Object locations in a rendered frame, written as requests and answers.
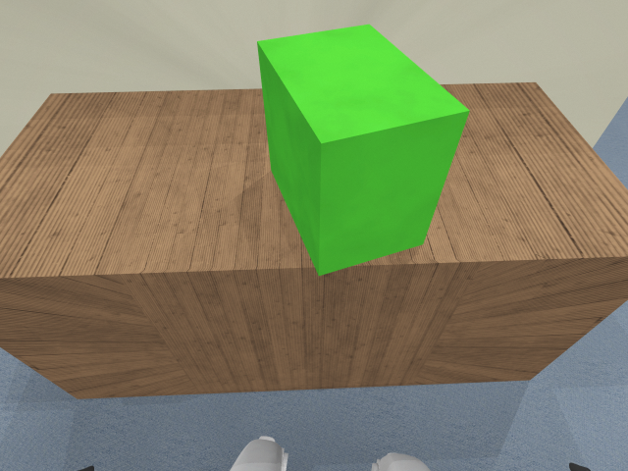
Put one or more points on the pedestal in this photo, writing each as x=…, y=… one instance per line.
x=146, y=249

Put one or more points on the left robot thigh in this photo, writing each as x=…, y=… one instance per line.
x=261, y=455

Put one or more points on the carton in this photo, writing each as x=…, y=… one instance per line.
x=360, y=140

